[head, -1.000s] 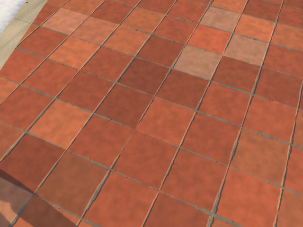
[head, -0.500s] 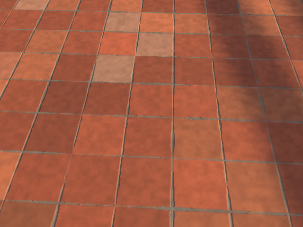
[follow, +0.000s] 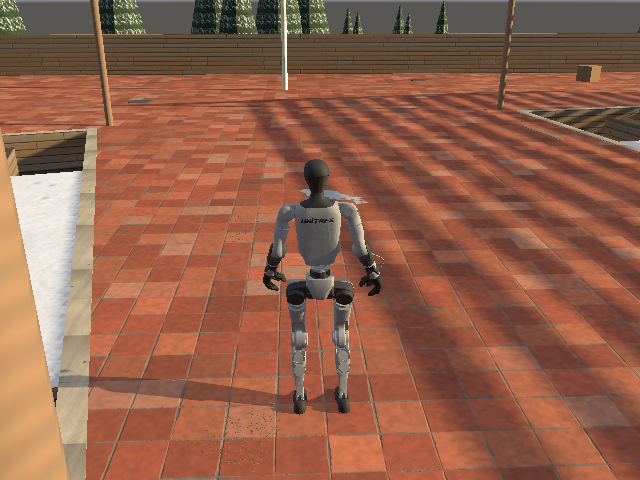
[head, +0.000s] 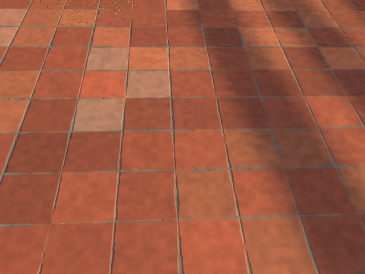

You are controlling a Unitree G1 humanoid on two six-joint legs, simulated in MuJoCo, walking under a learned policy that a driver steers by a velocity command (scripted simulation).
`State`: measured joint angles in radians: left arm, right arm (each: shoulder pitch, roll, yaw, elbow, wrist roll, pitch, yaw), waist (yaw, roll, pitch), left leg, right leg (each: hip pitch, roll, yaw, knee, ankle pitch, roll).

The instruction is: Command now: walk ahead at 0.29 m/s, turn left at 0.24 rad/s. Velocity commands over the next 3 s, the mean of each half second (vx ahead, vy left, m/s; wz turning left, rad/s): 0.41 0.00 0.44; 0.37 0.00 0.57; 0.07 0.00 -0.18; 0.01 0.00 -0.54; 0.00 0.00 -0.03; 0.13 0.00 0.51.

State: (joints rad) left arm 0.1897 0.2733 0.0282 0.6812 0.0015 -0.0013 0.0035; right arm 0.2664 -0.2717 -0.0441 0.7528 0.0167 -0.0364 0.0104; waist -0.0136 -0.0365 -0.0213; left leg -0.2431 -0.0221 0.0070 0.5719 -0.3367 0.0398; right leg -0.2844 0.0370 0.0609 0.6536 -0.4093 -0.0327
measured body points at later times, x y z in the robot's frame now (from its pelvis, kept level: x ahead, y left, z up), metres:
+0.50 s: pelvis +0.20 -0.02 +0.01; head +0.23 -0.02 +0.46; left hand +0.30 +0.28 -0.07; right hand +0.34 -0.29 -0.11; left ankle +0.07 +0.09 -0.64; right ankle +0.25 -0.13 -0.73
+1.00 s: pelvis +0.41 +0.11 +0.00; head +0.46 +0.16 +0.44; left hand +0.35 +0.41 -0.12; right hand +0.71 -0.02 -0.08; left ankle +0.46 +0.22 -0.73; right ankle +0.43 -0.07 -0.63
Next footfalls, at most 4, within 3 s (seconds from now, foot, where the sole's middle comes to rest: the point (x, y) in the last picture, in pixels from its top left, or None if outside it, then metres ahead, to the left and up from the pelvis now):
0.38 right None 0.29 -0.12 -0.77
0.86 left None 0.49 0.24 -0.77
1.34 right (169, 255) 0.61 0.04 -0.77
1.70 left None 0.52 0.28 -0.77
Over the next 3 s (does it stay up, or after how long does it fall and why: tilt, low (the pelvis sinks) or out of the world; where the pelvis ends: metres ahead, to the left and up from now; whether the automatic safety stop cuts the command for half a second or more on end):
stays up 0.53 0.17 0.02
